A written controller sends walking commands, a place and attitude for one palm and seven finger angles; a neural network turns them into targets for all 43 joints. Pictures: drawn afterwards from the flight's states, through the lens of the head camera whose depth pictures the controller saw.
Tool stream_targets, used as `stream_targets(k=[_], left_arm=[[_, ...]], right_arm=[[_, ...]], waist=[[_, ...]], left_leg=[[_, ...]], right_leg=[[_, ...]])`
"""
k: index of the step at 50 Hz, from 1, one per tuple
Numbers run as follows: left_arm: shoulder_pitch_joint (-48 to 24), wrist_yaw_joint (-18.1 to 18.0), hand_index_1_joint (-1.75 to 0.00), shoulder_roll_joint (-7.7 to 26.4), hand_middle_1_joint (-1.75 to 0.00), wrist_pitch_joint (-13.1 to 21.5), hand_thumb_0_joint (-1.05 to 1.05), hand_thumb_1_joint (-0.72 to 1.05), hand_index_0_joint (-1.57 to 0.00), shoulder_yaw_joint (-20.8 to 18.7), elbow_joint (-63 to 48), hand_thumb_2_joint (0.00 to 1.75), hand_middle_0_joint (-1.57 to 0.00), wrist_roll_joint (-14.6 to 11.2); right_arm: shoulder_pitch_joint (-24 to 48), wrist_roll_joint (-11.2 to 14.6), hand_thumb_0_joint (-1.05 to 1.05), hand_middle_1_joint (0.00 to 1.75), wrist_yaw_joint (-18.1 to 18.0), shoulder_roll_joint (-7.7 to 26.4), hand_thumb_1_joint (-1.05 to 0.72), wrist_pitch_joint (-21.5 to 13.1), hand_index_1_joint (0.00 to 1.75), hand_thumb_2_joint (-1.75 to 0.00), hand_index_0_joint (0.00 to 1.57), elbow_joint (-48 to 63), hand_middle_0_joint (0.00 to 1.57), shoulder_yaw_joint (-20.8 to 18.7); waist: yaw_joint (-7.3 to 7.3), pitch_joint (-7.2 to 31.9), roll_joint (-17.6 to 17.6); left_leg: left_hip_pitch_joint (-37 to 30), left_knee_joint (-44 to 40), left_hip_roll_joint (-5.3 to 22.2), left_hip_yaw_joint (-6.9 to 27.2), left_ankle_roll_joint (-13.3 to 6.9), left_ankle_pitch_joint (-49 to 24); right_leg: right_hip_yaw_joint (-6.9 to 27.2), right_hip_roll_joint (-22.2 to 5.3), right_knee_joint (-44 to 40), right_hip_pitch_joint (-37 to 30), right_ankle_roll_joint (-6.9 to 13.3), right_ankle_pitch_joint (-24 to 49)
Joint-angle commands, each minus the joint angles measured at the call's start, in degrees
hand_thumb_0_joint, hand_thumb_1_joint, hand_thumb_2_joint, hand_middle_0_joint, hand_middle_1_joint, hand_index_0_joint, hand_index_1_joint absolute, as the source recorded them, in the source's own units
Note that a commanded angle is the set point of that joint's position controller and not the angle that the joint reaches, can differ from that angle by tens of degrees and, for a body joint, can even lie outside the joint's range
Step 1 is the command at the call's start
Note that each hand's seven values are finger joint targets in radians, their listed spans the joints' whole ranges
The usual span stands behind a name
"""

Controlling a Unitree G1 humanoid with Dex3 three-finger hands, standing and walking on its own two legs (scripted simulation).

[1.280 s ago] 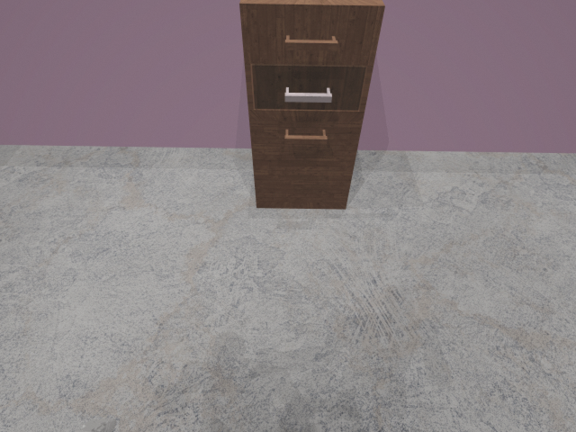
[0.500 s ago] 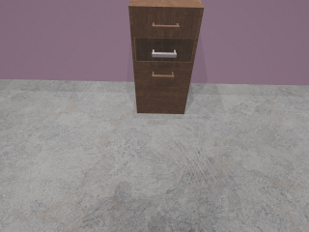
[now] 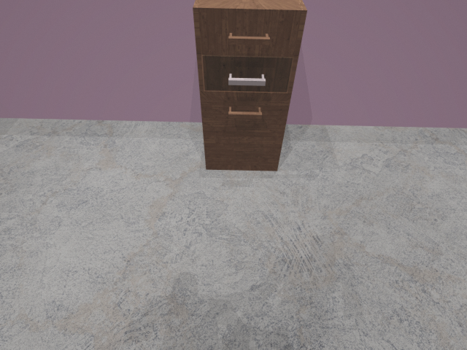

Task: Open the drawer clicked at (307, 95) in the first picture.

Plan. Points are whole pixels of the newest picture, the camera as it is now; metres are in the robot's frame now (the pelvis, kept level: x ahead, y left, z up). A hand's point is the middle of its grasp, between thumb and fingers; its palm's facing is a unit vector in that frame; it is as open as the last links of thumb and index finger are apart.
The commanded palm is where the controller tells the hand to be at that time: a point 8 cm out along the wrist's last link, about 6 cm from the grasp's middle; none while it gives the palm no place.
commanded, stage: look at it before walking up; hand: left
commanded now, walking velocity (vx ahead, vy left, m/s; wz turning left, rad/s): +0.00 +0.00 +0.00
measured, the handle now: (246, 79) +1.21 +0.01 -0.15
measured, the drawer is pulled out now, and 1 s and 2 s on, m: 0.00 0.00 0.00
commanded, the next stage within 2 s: walk to a spot facing it in 0.26 s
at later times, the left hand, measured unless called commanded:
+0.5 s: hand out of the picture +0.07 +0.23 -0.16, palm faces -0.03 -0.95 -0.31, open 7.3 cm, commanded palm none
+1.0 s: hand out of the picture +0.16 +0.14 -0.17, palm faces -0.23 -0.96 -0.19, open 7.3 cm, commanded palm none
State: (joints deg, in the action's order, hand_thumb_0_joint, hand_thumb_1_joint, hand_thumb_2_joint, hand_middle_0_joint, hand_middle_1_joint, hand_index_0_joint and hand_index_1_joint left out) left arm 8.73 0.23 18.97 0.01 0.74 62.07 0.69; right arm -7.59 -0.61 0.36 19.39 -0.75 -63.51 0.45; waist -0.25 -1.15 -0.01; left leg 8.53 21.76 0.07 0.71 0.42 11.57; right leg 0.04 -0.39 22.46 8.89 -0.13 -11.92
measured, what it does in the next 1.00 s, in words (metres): walks ahead, turning right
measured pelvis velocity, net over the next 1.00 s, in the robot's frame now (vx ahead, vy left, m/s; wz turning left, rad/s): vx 0.13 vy -0.03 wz -0.29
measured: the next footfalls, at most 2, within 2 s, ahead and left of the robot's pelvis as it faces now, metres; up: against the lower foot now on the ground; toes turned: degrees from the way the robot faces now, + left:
left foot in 1.22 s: +0.41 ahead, +0.04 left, +0.00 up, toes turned -18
right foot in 1.76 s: +0.36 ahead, -0.19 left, +0.00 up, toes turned -52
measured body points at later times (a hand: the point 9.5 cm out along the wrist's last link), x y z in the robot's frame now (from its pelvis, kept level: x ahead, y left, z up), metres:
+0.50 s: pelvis +0.01 +0.00 +0.00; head +0.01 +0.00 +0.45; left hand +0.07 +0.28 -0.14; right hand +0.08 -0.29 -0.14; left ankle +0.00 +0.12 -0.75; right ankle +0.00 -0.12 -0.75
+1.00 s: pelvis +0.13 -0.03 -0.01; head +0.15 -0.04 +0.44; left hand +0.17 +0.19 -0.16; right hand +0.13 -0.29 -0.15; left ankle +0.21 +0.09 -0.67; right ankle +0.07 -0.11 -0.75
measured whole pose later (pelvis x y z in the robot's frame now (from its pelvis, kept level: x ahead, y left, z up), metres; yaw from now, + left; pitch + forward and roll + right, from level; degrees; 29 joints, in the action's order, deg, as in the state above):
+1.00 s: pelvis +0.13 -0.03 -0.01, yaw -17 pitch +0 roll +0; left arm 22.5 0.4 9.0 2.8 -1.7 57.8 1.5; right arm -11.2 -1.4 1.1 12.0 -0.6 -57.0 -3.0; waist -1.0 -1.8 0.7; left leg 34.0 62.4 6.8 -4.1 3.8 15.6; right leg 0.6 2.7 25.6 8.8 2.8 -17.1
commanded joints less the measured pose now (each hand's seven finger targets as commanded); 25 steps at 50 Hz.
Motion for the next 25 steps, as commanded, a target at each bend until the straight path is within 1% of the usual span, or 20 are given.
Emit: stream_targets(k=[1,4,8,10,12,15,18,19,20,21,23,25], left_arm=[[-2.1,-0.82,-0.3,12.0,-0.3,1.41,0.0,0.9,-0.2,-2.62,-3.45,0.9,-0.2,0.06],[-2.02,-0.81,-0.3,11.95,-0.3,1.44,0.0,0.9,-0.2,-2.56,-3.34,0.9,-0.2,0.02],[-2.03,-0.82,-0.3,12.07,-0.3,1.53,0.0,0.9,-0.2,-2.59,-3.32,0.9,-0.2,0.02],[-1.92,-0.81,-0.3,12.0,-0.3,1.54,0.0,0.9,-0.2,-2.55,-3.25,0.9,-0.2,-0.03],[-1.76,-0.85,-0.3,12.18,-0.3,1.63,0.0,0.9,-0.2,-2.56,-3.26,0.9,-0.2,-0.01],[-1.82,-0.87,-0.3,12.12,-0.3,1.65,0.0,0.9,-0.2,-2.59,-3.18,0.9,-0.2,-0.06],[-1.81,-0.89,-0.3,12.2,-0.3,1.61,0.0,0.9,-0.2,-2.54,-3.27,0.9,-0.2,-0.04],[-0.43,-0.96,-0.3,8.91,-0.3,1.16,0.0,0.9,-0.2,-1.9,-2.46,0.9,-0.2,-0.13],[1.15,-0.98,-0.3,6.28,-0.3,0.5,0.0,0.9,-0.2,-1.42,-1.97,0.9,-0.2,-0.01],[2.79,-0.88,-0.3,5.39,-0.3,-0.03,0.0,0.9,-0.2,-1.48,-1.96,0.9,-0.2,0.18],[3.7,-0.21,-0.3,5.9,-0.3,-0.74,0.0,0.9,-0.2,-2.11,-3.0,0.9,-0.2,0.46],[4.82,0.38,-0.3,6.06,-0.3,-1.01,0.0,0.9,-0.2,-2.94,-4.57,0.9,-0.2,0.62]], right_arm=[[2.78,0.27,0.0,0.3,-1.03,11.63,-0.9,-1.27,0.3,-0.9,0.2,3.48,0.2,-2.31],[2.94,0.27,0.0,0.3,-1.04,11.5,-0.9,-1.3,0.3,-0.9,0.2,3.42,0.2,-2.26],[2.9,0.25,0.0,0.3,-1.05,11.6,-0.9,-1.31,0.3,-0.9,0.2,3.43,0.2,-2.3],[3.23,0.25,0.0,0.3,-1.04,11.62,-0.9,-1.27,0.3,-0.9,0.2,3.3,0.2,-2.29],[3.09,0.27,0.0,0.3,-1.03,11.61,-0.9,-1.32,0.3,-0.9,0.2,3.32,0.2,-2.25],[3.25,0.27,0.0,0.3,-1.09,11.71,-0.9,-1.31,0.3,-0.9,0.2,3.28,0.2,-2.23],[3.37,0.27,0.0,0.3,-1.06,11.54,-0.9,-1.24,0.3,-0.9,0.2,3.19,0.2,-2.23],[1.98,0.04,0.0,0.3,-1.02,8.35,-0.9,-0.95,0.3,-0.9,0.2,2.6,0.2,-1.48],[0.04,-0.17,0.0,0.3,-0.98,5.67,-0.9,-0.48,0.3,-0.9,0.2,2.0,0.2,-0.96],[-1.75,-0.29,0.0,0.3,-0.97,4.53,-0.9,-0.1,0.3,-0.9,0.2,1.79,0.2,-0.94],[-2.85,-0.51,0.0,0.3,-0.96,4.92,-0.9,0.22,0.3,-0.9,0.2,2.7,0.2,-1.55],[-3.62,-0.62,0.0,0.3,-1.01,5.53,-0.9,0.18,0.3,-0.9,0.2,4.13,0.2,-2.29]], waist=[[0.0,2.0,0.12],[-0.04,2.08,-0.6],[0.07,2.75,-0.6],[0.0,2.43,-0.44],[-0.01,3.32,-0.49],[-0.04,2.91,-0.58],[-0.14,2.22,-0.13],[0.06,3.19,-0.48],[0.12,2.8,-0.76],[0.03,2.53,-1.28],[0.03,-1.49,-1.81],[-0.01,-4.88,-2.03]], left_leg=[[0.05,-3.76,6.41,5.81,-2.1,-6.43],[-0.2,-3.74,6.46,5.7,-2.1,-6.7],[-0.91,-3.63,6.53,5.64,-2.05,-7.7],[-0.99,-3.74,6.48,5.62,-2.01,-7.23],[-1.42,-3.46,6.53,5.52,-2.02,-8.49],[-1.55,-3.53,6.64,5.34,-1.91,-9.32],[-1.15,-3.9,6.57,5.37,-1.9,-8.37],[-2.09,-3.53,6.6,4.5,-1.39,-6.49],[-1.93,-2.58,6.41,3.44,-0.93,-3.13],[-1.41,-1.17,6.24,2.42,-0.79,1.93],[2.04,-0.4,6.11,1.69,-1.13,11.49],[4.89,0.55,6.43,1.74,-1.68,17.77]], right_leg=[[5.84,-6.18,-4.31,-0.06,1.72,4.33],[5.93,-6.37,-4.45,-0.14,1.72,4.62],[5.99,-6.4,-4.39,-0.46,1.77,5.88],[6.06,-6.5,-4.68,-0.21,1.77,5.48],[5.92,-6.6,-4.38,-0.84,1.82,6.99],[5.77,-6.64,-4.37,-1.05,1.79,8.36],[5.83,-6.57,-4.71,-0.88,1.77,7.26],[6.16,-6.26,-4.75,-0.62,1.42,5.22],[6.35,-5.82,-4.28,0.29,1.17,1.41],[7.35,-5.33,-3.99,1.33,1.47,-4.02],[9.36,-4.45,-3.91,5.23,2.33,-13.14],[11.09,-3.56,-2.77,8.66,3.4,-18.49]])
